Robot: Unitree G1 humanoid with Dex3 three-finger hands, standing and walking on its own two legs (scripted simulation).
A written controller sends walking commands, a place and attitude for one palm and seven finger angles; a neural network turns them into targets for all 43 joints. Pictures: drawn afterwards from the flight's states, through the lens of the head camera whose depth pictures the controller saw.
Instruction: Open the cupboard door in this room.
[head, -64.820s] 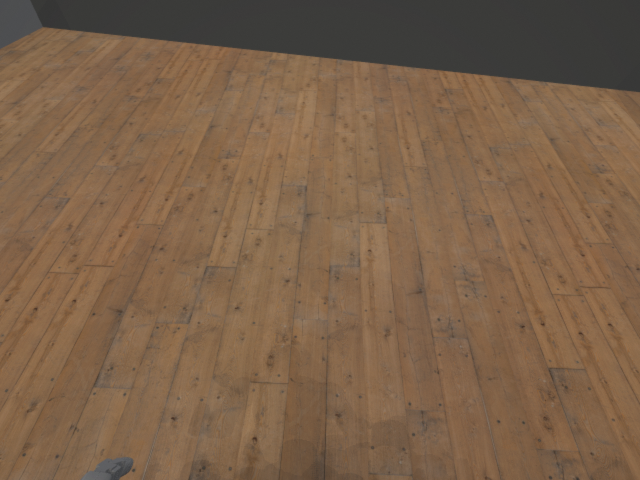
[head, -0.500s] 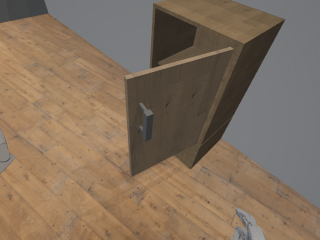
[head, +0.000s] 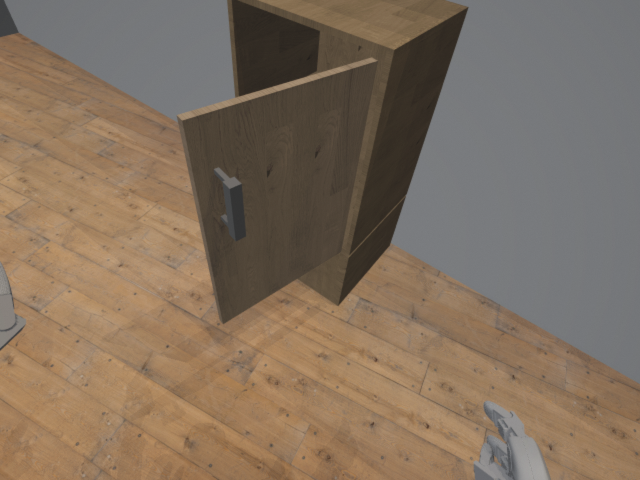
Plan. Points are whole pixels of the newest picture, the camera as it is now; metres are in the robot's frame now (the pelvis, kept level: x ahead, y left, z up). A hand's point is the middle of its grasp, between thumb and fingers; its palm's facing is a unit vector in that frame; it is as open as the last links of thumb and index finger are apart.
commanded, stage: stop stepping back and stand still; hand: left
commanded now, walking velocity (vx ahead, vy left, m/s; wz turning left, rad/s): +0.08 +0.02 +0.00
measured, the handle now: (228, 204) +0.56 +0.19 -0.01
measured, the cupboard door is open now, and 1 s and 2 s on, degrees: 77 77 77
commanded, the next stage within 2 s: let the arm hang, fingers relaxed in 0.66 s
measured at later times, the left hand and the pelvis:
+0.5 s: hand out of the picture +0.14 +0.28 +0.16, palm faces +0.46 -0.75 -0.47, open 7.5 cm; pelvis -0.05 +0.01 +0.00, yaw +2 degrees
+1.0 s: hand out of the picture +0.03 +0.23 -0.13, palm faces +0.01 -0.96 -0.27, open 7.4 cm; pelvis -0.08 +0.02 +0.00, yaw +3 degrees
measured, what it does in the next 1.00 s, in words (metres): steps on the spot: left foot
